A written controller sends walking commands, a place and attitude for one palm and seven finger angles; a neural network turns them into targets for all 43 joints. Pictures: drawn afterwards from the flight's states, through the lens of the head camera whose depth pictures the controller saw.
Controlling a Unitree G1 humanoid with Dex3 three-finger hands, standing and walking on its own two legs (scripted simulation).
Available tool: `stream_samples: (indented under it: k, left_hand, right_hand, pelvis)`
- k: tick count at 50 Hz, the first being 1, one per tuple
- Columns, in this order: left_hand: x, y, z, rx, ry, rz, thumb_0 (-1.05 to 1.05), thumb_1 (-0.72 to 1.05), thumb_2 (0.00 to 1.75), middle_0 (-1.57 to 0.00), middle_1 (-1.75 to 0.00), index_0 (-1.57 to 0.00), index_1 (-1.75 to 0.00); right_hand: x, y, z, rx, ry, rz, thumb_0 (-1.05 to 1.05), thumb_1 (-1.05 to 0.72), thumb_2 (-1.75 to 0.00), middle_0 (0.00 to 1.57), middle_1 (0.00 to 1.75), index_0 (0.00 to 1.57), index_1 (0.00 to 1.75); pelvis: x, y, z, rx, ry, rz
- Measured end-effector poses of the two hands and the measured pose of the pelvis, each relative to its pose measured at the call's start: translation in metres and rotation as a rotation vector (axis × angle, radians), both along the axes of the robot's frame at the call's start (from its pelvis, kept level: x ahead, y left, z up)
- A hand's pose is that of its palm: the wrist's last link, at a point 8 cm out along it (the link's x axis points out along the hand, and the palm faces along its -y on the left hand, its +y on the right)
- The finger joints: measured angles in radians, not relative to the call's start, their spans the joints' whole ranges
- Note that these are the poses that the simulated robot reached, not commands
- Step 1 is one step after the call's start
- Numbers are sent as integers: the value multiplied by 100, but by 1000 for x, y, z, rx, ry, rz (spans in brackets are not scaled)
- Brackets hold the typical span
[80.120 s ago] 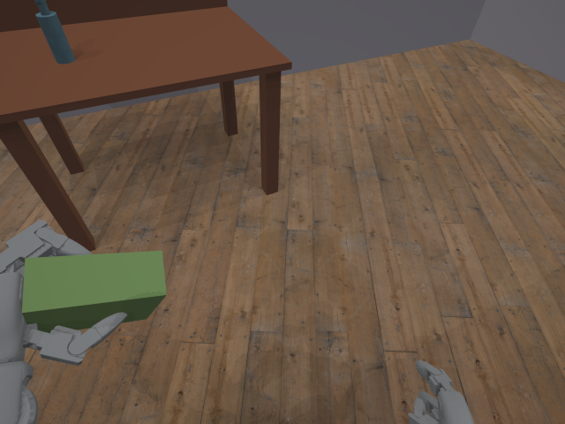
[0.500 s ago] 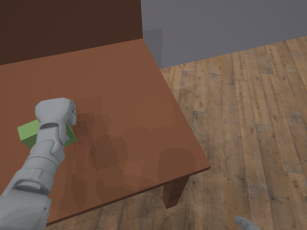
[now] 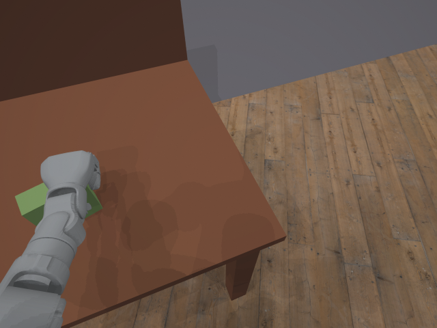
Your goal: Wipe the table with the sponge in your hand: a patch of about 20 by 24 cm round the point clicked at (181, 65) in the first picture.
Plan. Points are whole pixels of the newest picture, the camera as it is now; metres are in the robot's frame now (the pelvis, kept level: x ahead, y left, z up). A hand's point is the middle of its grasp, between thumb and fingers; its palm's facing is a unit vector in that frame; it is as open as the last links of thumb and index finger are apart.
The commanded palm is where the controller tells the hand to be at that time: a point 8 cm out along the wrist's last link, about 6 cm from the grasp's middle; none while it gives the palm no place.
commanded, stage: wipe back along the middle lane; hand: left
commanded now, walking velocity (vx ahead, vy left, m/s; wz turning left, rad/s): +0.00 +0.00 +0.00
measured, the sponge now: (67, 207) +0.34 +0.35 -0.03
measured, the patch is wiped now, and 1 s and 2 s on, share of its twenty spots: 1.00 1.00 1.00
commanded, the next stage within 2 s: none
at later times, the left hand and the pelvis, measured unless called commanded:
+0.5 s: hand (86, 201) +0.34 +0.29 +0.02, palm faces -0.04 +0.00 -1.00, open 6.6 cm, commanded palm +0.28 +0.26 +0.04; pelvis +0.00 +0.01 +0.00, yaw +0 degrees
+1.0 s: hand (90, 231) +0.27 +0.25 +0.02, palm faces -0.01 -0.05 -1.00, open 6.4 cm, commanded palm +0.22 +0.24 +0.04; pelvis +0.00 +0.00 +0.00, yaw +0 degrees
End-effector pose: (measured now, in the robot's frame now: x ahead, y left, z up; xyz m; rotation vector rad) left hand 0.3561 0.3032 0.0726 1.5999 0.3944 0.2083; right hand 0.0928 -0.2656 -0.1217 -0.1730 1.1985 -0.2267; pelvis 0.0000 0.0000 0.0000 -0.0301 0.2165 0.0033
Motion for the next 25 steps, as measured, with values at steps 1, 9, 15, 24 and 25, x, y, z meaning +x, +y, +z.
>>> stream_samples:
  k: [1, 9, 15, 24, 25]
  left_hand:
    - [-2, -1, 0, -1, -6, -3, -1, -34, 106, -70, -159, -121, -160]
    - [-16, -9, -1, -16, -46, -8, 1, -32, 106, -67, -160, -121, -160]
    - [-22, -16, -2, -14, -59, 5, 2, -30, 106, -65, -161, -121, -160]
    - [-35, -24, 0, -26, -81, 13, 2, -29, 107, -63, -161, -121, -160]
    - [-37, -25, 0, -32, -88, 13, 2, -29, 107, -63, -161, -121, -160]
  right_hand:
    - [0, 1, 0, 3, -4, -2, 0, -90, -90, 20, 30, 20, 30]
    - [18, 13, 3, 35, -72, 8, 1, -90, -90, 20, 30, 20, 30]
    - [42, 27, 8, 52, -133, 45, 1, -90, -90, 20, 30, 20, 30]
    - [74, 40, 18, 77, -215, 90, 1, -90, -90, 20, 30, 20, 30]
    - [77, 41, 19, 80, -223, 95, 1, -90, -90, 20, 30, 20, 30]
  pelvis:
    - [0, 0, 0, 0, -1, -2]
    - [0, 6, 0, 1, -16, -7]
    - [-1, 9, 0, 4, -29, -2]
    - [3, 12, 1, 4, -41, -1]
    - [4, 12, 1, 3, -43, -2]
